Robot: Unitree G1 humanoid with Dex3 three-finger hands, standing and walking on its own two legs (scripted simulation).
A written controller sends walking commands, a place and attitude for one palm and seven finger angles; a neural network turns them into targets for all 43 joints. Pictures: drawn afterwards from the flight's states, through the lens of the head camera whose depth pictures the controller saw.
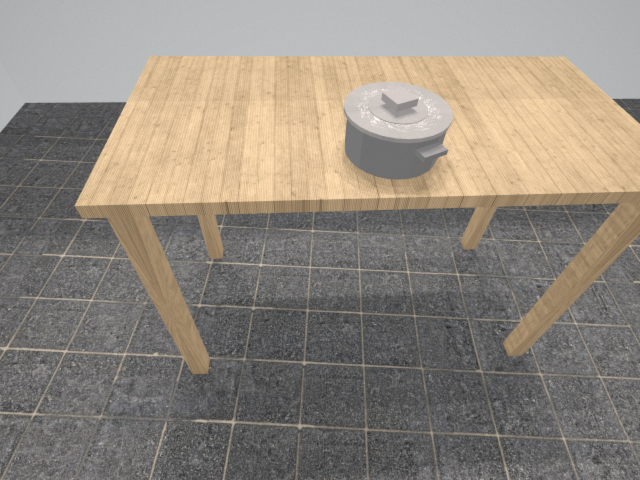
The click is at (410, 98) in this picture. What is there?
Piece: lid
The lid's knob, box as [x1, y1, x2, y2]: [381, 87, 418, 111]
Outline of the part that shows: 418,98 403,87 382,92 381,99 397,111 416,105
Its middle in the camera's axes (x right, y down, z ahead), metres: +0.14 -0.25 +0.70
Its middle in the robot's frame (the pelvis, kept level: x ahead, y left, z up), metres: +0.72 -0.10 +0.12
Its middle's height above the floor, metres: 0.89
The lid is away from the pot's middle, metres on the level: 0.00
